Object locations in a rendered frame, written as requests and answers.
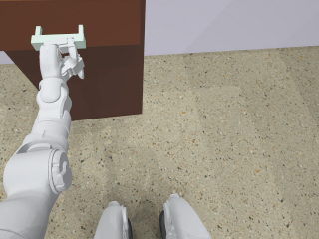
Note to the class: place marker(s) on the cabinet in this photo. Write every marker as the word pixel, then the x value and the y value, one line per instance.
pixel 113 77

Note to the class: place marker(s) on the robot left shin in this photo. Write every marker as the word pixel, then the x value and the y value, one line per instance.
pixel 114 203

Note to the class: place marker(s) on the left robot forearm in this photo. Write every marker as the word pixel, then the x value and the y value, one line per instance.
pixel 52 124

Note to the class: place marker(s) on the left robot upper arm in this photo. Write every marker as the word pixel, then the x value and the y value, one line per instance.
pixel 33 181

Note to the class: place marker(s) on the handle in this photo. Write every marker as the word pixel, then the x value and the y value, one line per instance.
pixel 38 39

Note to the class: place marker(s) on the left robot thigh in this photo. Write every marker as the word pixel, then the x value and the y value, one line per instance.
pixel 113 222

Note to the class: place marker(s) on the robot left hand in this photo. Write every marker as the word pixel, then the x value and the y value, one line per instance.
pixel 53 65

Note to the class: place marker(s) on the drawer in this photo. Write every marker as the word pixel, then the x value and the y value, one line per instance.
pixel 105 22

